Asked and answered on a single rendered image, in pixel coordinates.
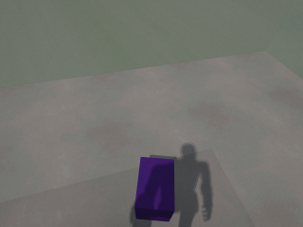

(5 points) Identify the carton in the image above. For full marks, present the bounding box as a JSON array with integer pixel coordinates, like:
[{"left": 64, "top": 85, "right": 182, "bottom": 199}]
[{"left": 134, "top": 157, "right": 175, "bottom": 222}]

